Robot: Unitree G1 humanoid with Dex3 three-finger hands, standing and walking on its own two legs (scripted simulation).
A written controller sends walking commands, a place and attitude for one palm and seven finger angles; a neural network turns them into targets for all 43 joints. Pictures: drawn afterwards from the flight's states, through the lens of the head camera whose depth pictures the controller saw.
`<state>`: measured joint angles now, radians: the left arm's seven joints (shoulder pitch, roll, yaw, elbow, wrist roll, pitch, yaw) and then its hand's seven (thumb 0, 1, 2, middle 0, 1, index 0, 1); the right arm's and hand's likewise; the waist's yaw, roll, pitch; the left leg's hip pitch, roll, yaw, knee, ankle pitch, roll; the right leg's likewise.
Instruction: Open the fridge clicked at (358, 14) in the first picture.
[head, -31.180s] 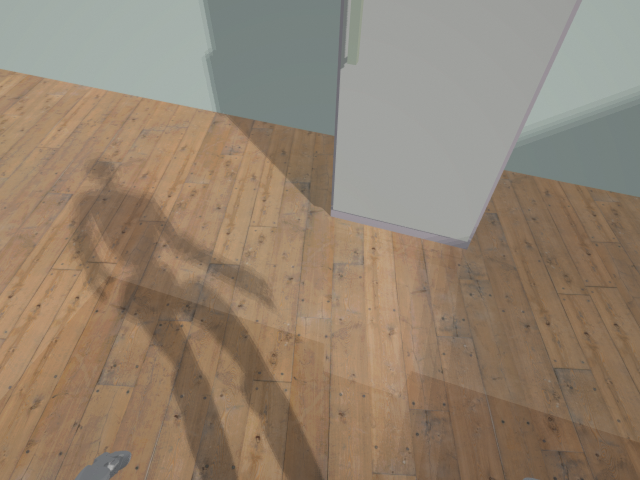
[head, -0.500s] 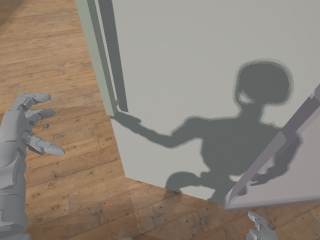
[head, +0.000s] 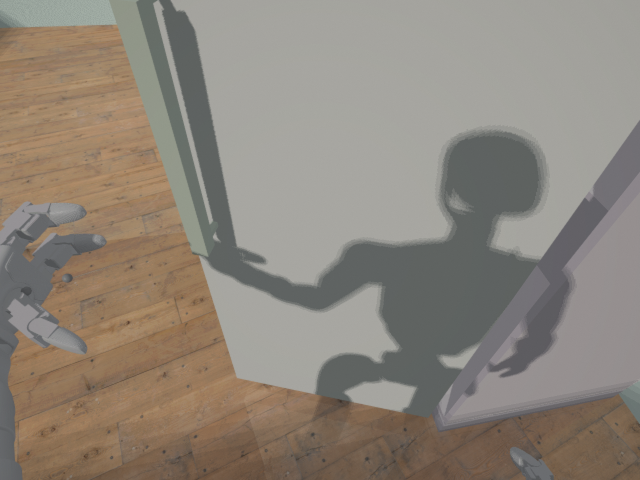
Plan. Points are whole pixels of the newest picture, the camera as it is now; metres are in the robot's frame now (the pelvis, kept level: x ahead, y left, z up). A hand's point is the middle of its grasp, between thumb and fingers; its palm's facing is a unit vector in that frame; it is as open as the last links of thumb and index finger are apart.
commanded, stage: draw the hand back to the body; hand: left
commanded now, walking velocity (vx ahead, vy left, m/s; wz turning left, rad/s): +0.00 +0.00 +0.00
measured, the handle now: (184, 147) +0.48 +0.21 +0.18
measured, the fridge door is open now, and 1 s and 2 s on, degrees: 68 68 68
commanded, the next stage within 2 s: step back with the hand held close in 1.40 s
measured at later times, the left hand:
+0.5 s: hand (14, 328) +0.23 +0.31 +0.13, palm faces +0.42 -0.88 -0.22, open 13.8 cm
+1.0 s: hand (18, 337) +0.20 +0.27 +0.18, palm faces +0.47 -0.80 -0.38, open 9.0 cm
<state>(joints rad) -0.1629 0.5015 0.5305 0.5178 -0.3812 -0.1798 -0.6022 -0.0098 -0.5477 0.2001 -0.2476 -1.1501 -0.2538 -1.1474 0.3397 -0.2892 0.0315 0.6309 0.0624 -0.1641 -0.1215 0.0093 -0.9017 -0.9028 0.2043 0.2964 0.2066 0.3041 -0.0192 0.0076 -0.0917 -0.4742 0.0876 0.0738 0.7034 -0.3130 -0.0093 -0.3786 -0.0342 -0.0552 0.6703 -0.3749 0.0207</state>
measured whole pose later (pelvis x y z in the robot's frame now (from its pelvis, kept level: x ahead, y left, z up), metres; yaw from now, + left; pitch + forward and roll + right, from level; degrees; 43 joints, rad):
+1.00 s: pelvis +0.01 +0.00 +0.02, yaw +0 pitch -5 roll +0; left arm 0.43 0.35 0.35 -0.32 -0.08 -0.07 0.09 0.01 0.55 0.73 -0.22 -0.50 -0.22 -0.50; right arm 0.20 -0.24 0.02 0.66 -0.01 -0.14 -0.10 0.01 -0.90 -0.90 0.20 0.30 0.21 0.30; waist 0.07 0.05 0.01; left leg -0.11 0.06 0.09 0.41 -0.21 -0.02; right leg -0.03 -0.04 -0.06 0.39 -0.28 0.02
